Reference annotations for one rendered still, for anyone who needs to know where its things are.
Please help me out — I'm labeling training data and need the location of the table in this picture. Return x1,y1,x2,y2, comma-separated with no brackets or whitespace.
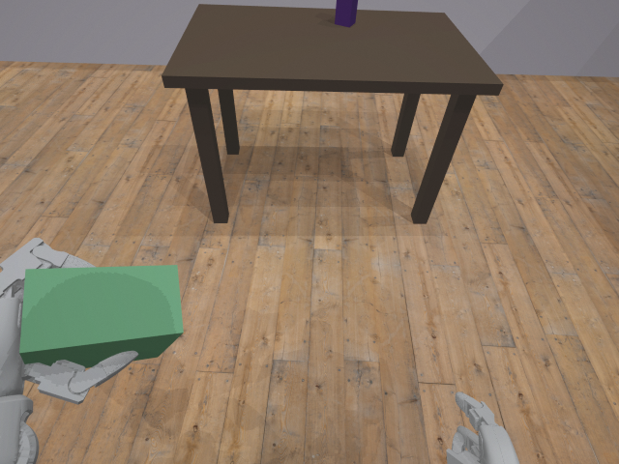
162,4,504,224

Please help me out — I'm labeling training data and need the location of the robot right hand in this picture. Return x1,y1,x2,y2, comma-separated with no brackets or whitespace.
446,391,519,464

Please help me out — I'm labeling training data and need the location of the robot left hand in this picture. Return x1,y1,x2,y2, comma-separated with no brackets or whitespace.
0,238,138,405

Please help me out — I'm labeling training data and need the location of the sponge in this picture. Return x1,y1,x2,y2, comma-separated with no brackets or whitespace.
19,265,184,368

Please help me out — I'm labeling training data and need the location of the robot left forearm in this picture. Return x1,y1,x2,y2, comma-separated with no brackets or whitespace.
0,394,39,464

